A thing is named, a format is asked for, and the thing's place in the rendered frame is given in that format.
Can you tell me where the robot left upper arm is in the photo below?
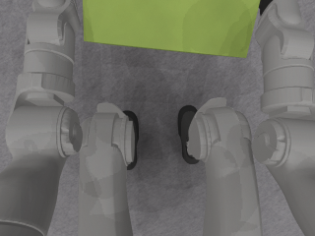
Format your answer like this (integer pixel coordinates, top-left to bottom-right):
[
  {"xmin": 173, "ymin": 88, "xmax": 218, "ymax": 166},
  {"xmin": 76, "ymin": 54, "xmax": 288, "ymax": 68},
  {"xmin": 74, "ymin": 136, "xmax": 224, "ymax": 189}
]
[{"xmin": 0, "ymin": 105, "xmax": 83, "ymax": 236}]

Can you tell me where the carton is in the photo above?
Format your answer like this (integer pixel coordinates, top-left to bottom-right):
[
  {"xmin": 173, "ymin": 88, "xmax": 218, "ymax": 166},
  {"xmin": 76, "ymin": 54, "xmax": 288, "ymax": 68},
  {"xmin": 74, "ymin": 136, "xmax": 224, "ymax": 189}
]
[{"xmin": 83, "ymin": 0, "xmax": 261, "ymax": 58}]

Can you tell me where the robot right forearm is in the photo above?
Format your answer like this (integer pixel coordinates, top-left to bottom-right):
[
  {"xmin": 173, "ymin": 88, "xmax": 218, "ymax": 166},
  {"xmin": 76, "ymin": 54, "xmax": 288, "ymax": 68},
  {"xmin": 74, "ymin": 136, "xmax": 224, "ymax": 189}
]
[{"xmin": 254, "ymin": 0, "xmax": 315, "ymax": 121}]

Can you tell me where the robot left shin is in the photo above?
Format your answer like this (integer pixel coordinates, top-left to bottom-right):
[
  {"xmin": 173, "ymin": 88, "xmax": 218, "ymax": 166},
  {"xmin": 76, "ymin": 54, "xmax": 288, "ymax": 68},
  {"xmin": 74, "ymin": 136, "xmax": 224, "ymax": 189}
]
[{"xmin": 79, "ymin": 103, "xmax": 131, "ymax": 164}]

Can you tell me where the robot right upper arm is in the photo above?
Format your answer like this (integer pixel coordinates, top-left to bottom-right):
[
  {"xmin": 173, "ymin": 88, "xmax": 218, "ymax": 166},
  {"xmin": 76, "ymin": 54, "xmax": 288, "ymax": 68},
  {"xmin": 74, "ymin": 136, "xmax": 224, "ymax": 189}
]
[{"xmin": 251, "ymin": 117, "xmax": 315, "ymax": 236}]

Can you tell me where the right robot hand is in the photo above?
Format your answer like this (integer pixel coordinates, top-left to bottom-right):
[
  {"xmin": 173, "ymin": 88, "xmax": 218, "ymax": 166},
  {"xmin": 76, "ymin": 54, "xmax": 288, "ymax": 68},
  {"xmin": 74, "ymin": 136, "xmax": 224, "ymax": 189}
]
[{"xmin": 259, "ymin": 0, "xmax": 273, "ymax": 16}]

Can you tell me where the robot left forearm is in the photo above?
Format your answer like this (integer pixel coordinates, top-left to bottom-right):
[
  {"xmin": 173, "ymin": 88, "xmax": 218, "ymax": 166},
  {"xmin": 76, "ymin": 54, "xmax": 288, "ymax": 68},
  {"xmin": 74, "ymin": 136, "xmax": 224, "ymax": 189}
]
[{"xmin": 5, "ymin": 0, "xmax": 81, "ymax": 151}]

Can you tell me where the right robot thigh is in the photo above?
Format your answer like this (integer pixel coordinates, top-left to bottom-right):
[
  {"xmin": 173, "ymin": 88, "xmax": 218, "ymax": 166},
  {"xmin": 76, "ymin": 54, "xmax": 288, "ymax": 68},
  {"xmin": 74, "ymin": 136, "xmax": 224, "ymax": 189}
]
[{"xmin": 191, "ymin": 106, "xmax": 263, "ymax": 236}]

